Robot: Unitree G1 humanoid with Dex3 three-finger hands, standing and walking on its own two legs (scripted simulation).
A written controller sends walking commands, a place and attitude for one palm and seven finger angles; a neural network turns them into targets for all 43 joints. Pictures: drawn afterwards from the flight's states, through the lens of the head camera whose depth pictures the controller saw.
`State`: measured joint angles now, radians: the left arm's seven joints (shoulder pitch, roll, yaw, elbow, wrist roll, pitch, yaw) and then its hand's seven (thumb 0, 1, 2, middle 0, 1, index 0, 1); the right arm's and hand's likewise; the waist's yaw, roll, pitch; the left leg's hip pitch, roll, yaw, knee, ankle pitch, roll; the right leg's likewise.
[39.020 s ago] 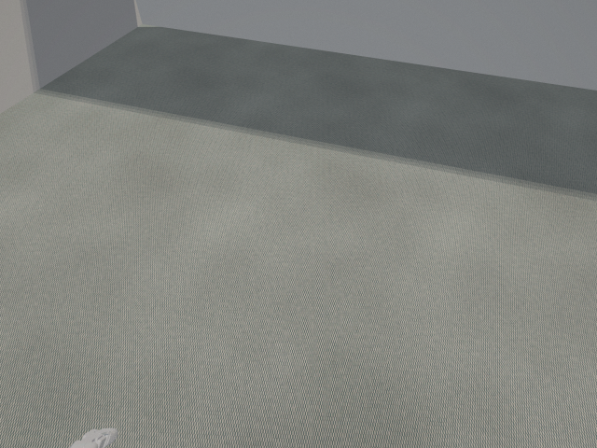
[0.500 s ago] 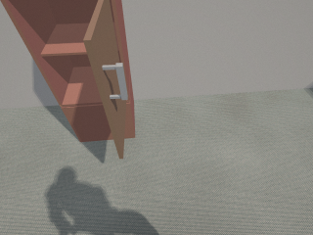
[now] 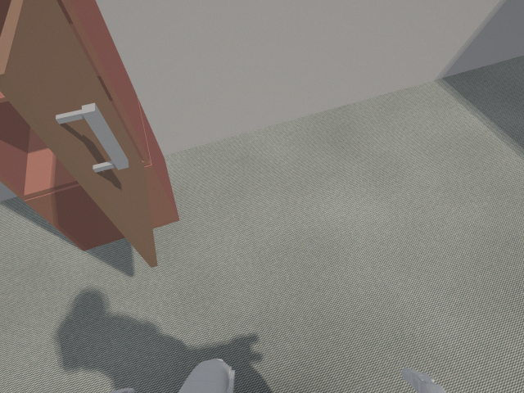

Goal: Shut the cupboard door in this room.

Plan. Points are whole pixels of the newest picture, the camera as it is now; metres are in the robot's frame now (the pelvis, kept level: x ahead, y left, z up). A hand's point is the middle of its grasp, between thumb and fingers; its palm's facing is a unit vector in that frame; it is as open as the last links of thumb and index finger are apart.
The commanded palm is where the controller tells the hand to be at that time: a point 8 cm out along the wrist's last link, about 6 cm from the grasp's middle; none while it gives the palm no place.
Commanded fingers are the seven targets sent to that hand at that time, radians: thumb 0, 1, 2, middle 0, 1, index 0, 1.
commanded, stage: walk around to get in front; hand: left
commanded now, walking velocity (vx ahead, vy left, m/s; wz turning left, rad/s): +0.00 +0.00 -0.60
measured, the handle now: (95, 142) +0.47 +0.33 +0.08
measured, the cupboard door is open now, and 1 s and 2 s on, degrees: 88 88 88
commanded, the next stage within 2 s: none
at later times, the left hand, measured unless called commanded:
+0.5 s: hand (145, 351) +0.18 +0.24 -0.16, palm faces -0.28 -0.93 -0.22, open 7.4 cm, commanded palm none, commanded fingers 0.00 0.90 0.90 -0.20 -0.30 -0.20 -0.30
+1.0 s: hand (215, 331) +0.23 +0.12 -0.15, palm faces -0.55 -0.80 -0.23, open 7.4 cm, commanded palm none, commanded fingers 0.00 0.90 0.90 -0.20 -0.30 -0.20 -0.30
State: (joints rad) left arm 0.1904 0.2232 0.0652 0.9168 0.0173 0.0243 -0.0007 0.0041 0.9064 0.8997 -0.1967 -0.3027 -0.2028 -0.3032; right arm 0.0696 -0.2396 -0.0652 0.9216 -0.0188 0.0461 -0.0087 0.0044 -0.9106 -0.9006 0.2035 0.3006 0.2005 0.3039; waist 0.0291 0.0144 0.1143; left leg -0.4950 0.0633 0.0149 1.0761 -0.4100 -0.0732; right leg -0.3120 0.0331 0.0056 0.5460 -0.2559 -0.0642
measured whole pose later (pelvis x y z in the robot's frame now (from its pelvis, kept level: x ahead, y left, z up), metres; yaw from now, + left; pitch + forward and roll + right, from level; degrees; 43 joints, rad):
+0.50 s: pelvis +0.03 +0.06 +0.01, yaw -18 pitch +1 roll -2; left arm 0.14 0.29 0.10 0.89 0.02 0.07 -0.04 0.01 0.91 0.90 -0.19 -0.30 -0.20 -0.30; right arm 0.24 -0.19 -0.04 0.90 -0.02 0.00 -0.02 0.00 -0.91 -0.90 0.21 0.30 0.20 0.30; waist 0.00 -0.02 0.10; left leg -0.18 0.10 0.17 0.48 -0.32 0.01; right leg -0.52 -0.04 -0.02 1.10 -0.41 0.08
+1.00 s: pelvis +0.04 +0.00 +0.00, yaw -35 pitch +1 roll +1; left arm 0.20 0.21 0.04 0.90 0.02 0.01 -0.03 0.01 0.90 0.90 -0.20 -0.30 -0.21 -0.30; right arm 0.18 -0.25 -0.06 0.90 -0.03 0.03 0.02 0.01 -0.91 -0.90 0.20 0.30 0.20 0.30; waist 0.00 0.01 0.06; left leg -0.48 0.10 0.03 0.94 -0.37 -0.09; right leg -0.25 0.05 0.05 0.49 -0.25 -0.05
